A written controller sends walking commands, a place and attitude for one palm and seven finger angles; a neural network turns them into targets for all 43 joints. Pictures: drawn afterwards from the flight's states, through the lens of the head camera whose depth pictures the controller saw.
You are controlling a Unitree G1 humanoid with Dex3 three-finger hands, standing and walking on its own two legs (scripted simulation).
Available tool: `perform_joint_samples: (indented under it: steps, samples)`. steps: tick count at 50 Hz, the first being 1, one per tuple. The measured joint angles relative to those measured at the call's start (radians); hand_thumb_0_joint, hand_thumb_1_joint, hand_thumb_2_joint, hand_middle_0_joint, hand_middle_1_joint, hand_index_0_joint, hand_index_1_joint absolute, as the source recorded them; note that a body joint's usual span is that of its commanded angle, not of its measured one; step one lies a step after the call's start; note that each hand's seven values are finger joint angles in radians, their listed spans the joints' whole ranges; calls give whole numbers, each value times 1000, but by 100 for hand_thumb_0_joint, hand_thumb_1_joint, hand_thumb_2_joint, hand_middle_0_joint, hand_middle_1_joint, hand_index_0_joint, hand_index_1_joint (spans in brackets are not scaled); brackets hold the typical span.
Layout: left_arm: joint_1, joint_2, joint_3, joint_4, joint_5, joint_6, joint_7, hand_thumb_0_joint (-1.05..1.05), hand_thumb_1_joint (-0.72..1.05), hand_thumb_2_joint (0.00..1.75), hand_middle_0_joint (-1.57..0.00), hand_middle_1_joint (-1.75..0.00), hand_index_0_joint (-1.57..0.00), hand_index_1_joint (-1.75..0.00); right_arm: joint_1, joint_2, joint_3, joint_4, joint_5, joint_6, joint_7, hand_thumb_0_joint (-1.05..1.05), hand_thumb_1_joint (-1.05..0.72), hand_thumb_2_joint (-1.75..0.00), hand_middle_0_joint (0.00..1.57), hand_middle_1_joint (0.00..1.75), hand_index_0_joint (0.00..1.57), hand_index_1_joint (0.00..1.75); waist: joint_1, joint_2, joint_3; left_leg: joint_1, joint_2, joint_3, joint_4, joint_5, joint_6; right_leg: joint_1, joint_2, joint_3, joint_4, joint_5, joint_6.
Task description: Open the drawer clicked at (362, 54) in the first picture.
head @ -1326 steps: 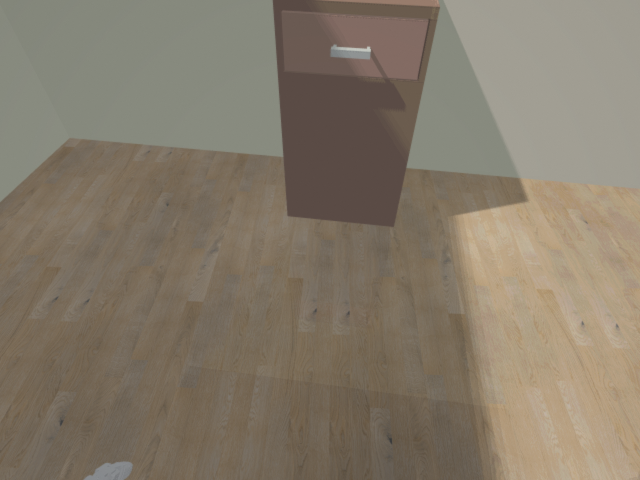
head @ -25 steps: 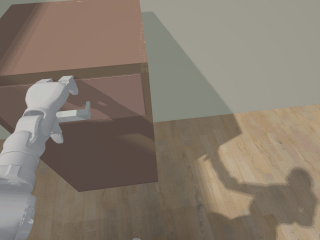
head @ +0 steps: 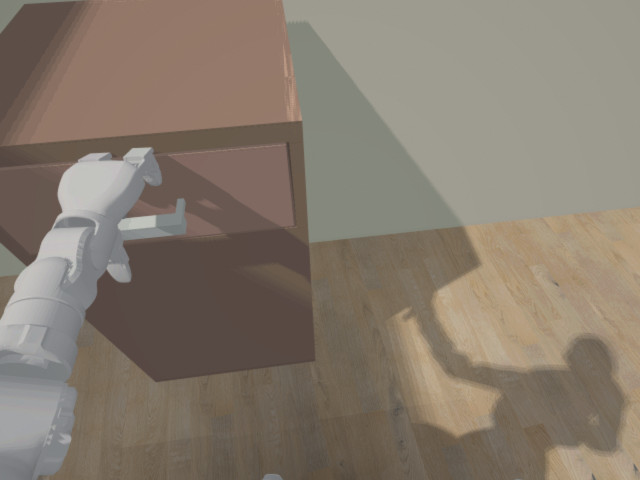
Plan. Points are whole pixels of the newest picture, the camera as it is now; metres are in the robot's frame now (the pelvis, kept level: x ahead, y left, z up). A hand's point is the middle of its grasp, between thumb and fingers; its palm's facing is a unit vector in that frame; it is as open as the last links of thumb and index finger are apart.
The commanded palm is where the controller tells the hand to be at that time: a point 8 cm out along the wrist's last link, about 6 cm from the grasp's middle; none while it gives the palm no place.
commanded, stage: re-aim the fingers above the handle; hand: left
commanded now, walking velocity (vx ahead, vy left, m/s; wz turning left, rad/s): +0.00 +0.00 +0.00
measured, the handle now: (143, 217) +0.48 +0.28 +0.03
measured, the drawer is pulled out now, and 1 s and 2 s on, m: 0.00 0.00 0.00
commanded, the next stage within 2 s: lower the fingers behind the handle in 0.56 s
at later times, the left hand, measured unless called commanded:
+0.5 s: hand (123, 214) +0.43 +0.27 +0.09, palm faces +0.00 +0.01 -1.00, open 13.7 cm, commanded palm +0.43 +0.33 +0.13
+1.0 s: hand (125, 215) +0.43 +0.27 +0.08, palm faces +0.02 +0.01 -1.00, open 13.6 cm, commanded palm +0.43 +0.33 +0.10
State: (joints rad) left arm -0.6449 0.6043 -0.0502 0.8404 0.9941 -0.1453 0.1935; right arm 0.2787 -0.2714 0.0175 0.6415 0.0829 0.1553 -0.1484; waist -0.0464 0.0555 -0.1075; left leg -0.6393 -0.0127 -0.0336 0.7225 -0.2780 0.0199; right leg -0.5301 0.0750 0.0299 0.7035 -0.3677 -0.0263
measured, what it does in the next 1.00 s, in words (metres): stands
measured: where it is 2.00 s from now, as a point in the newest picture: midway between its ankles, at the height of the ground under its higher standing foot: outside the picture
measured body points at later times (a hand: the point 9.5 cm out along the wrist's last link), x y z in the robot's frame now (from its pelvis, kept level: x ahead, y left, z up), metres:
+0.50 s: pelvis +0.00 +0.00 +0.00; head +0.05 -0.01 +0.45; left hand +0.43 +0.27 +0.14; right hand +0.09 -0.27 -0.13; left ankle +0.04 +0.11 -0.71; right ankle -0.02 -0.11 -0.71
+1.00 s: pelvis +0.00 -0.01 +0.00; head +0.05 -0.02 +0.44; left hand +0.43 +0.27 +0.14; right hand +0.09 -0.28 -0.13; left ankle +0.04 +0.11 -0.71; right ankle -0.02 -0.11 -0.71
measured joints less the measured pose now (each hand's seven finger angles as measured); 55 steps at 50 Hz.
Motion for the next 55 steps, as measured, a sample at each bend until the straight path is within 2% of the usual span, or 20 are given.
perform_joint_samples:
  steps: [25,33,55]
  samples:
    - [-14,-5,-17,8,-9,16,0,0,-49,30,-45,-122,-34,-124,-6,-1,8,2,2,-6,-5,1,-90,-90,20,30,20,30,6,0,1,0,-2,-2,-3,1,-1,-1,-2,-3,2,-2,-1]
    - [-9,-3,-2,10,-3,11,-8,0,-49,30,-45,-122,-34,-124,-4,-3,1,0,-1,-4,-2,1,-90,-90,20,30,20,30,5,1,-5,-4,0,-5,0,-1,-5,-5,1,-6,5,-5,-6]
    - [-45,1,-7,63,4,5,36,0,-49,30,-43,-122,-32,-130,14,-14,3,-5,-5,-1,11,1,-90,-90,20,30,20,30,0,-5,-21,-51,4,-19,30,-6,-7,-50,7,-22,38,-13,-16]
